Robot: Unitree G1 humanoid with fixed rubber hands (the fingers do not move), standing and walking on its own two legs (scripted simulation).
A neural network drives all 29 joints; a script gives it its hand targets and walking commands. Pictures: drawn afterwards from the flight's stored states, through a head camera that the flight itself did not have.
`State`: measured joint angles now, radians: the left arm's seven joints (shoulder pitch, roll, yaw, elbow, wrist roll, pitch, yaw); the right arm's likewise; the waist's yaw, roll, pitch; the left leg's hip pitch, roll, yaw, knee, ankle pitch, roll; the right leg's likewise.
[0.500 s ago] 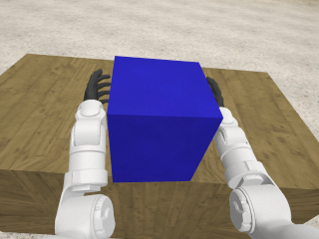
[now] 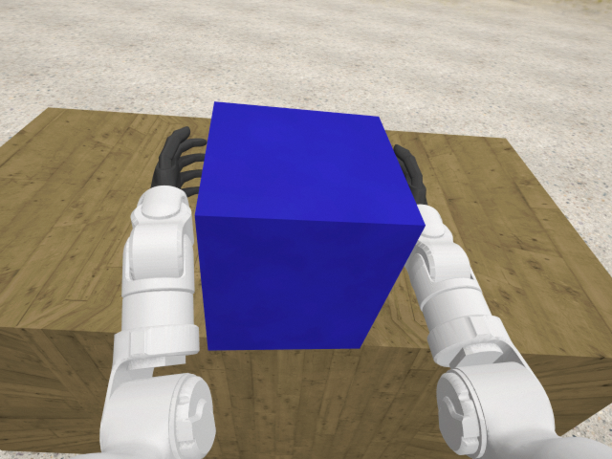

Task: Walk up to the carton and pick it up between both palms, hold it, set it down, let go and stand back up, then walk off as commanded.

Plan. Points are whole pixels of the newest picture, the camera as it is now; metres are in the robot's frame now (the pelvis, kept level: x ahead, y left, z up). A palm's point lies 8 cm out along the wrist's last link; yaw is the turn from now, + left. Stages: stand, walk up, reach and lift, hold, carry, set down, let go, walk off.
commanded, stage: reach and lift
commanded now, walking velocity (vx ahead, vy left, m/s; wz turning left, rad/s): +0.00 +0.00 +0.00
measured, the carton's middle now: (292, 234) +0.36 +0.00 +0.14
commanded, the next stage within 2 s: hold in 0.58 s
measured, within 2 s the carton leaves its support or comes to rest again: neither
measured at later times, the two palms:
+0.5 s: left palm (171, 181) +0.38 +0.14 +0.21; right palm (413, 197) +0.37 -0.16 +0.19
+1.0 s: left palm (162, 179) +0.36 +0.15 +0.23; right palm (420, 192) +0.36 -0.16 +0.20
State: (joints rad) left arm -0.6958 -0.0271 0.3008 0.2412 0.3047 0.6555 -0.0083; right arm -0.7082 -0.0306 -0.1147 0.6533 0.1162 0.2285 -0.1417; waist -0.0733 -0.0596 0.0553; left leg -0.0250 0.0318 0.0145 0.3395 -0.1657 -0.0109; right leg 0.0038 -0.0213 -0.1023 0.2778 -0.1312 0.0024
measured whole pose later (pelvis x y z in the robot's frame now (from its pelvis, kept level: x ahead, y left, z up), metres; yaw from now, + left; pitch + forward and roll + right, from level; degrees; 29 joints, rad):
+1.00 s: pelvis +0.00 +0.00 +0.00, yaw +0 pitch -12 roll -1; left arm -0.68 -0.05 0.32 0.05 0.35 0.82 -0.06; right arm -0.70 -0.06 -0.05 0.51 0.20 0.35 -0.18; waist -0.08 -0.06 0.07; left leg 0.03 0.04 0.01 0.34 -0.18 -0.02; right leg 0.06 -0.01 -0.08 0.28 -0.14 0.00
